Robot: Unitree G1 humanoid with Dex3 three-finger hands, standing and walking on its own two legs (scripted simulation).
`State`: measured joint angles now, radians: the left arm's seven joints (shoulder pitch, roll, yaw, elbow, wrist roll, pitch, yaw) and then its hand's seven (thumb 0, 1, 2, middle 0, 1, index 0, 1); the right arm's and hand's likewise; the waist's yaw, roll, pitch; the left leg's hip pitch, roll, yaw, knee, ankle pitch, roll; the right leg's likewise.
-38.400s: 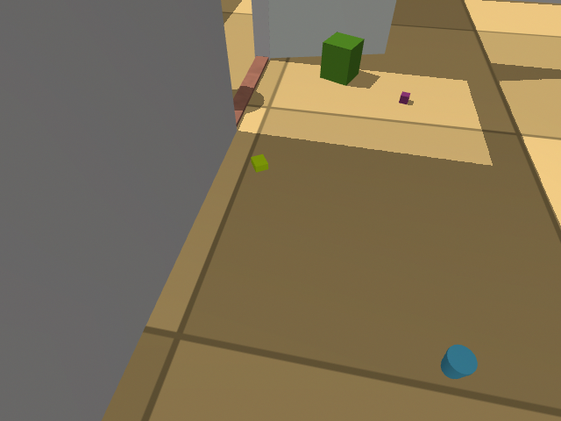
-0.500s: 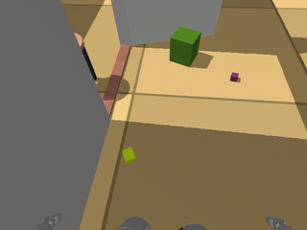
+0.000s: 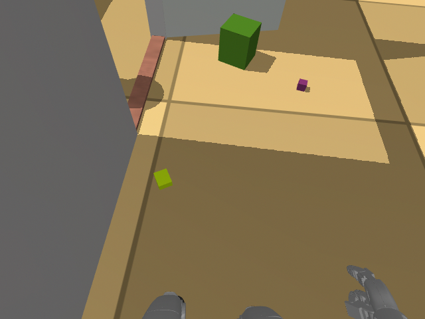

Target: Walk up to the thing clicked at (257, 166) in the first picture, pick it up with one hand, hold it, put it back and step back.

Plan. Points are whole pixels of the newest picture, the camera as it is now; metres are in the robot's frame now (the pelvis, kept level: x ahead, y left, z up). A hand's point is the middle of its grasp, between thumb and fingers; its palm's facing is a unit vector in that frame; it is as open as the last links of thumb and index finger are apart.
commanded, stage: step back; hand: left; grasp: from above
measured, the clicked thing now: (163, 179) +0.75 +0.25 -0.74
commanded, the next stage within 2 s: stand in 1.96 s
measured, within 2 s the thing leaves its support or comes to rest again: neither
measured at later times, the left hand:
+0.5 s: hand out of the picture -0.04 +0.24 -0.14, palm faces +0.07 -0.93 -0.37, open 7.4 cm
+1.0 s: hand out of the picture -0.27 +0.20 -0.13, palm faces +0.08 -0.89 -0.45, open 7.4 cm
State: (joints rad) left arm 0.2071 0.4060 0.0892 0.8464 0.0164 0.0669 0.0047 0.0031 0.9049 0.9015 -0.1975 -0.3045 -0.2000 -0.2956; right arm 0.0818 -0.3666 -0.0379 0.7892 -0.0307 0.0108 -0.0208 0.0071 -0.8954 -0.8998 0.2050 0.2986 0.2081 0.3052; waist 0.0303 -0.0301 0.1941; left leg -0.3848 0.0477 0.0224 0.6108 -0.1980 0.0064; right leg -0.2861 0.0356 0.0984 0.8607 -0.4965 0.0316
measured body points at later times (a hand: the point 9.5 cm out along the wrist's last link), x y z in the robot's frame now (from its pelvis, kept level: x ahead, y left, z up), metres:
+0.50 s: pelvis -0.16 -0.03 +0.00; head -0.10 -0.01 +0.44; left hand -0.04 +0.29 -0.12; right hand -0.08 -0.33 -0.12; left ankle -0.16 +0.09 -0.72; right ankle -0.11 -0.15 -0.68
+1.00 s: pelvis -0.31 -0.08 +0.00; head -0.27 -0.10 +0.45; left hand -0.27 +0.25 -0.10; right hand -0.19 -0.39 -0.13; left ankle -0.35 +0.06 -0.68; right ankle -0.27 -0.19 -0.72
